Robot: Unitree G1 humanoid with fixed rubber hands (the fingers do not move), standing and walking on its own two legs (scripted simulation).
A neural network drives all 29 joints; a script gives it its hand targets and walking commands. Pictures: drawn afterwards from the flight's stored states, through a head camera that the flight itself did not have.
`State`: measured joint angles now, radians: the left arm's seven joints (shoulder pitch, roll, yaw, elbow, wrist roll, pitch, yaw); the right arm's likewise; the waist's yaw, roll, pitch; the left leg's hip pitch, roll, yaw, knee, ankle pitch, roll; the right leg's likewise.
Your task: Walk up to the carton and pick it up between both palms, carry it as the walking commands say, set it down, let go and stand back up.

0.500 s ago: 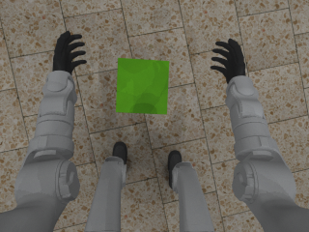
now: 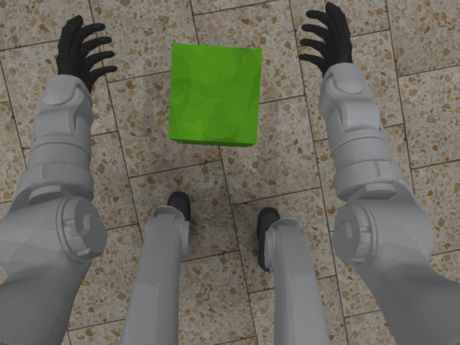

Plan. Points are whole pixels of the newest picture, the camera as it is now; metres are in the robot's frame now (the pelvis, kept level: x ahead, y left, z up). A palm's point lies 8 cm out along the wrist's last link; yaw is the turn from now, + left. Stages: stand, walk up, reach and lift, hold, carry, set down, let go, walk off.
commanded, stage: reach and lift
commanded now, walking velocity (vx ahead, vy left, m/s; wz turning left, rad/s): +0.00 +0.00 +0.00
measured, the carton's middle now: (215, 104) +0.51 +0.07 -0.47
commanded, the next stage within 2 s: none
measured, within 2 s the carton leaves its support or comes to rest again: neither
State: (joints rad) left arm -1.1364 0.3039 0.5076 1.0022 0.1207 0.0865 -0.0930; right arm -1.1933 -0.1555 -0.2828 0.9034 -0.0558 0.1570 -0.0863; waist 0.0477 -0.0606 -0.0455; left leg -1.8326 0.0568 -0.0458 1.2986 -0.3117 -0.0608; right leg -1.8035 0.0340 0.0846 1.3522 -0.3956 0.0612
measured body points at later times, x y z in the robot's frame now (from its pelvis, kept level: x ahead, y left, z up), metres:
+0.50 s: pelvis -0.03 +0.01 -0.11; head +0.35 +0.04 +0.11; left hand +0.52 +0.26 -0.28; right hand +0.55 -0.12 -0.29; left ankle +0.11 +0.16 -0.56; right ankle +0.08 -0.14 -0.56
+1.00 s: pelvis -0.02 +0.01 -0.20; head +0.38 +0.03 -0.02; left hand +0.51 +0.26 -0.44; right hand +0.53 -0.10 -0.44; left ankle +0.11 +0.16 -0.56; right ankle +0.08 -0.14 -0.56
